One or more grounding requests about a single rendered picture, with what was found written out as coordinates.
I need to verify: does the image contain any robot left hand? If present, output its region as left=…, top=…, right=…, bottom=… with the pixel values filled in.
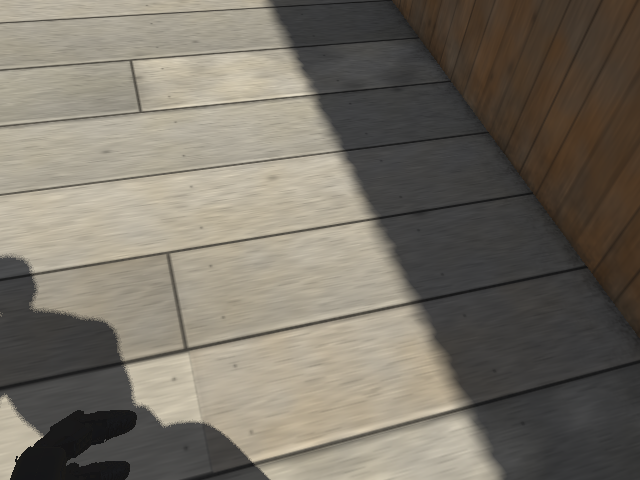
left=10, top=410, right=137, bottom=480

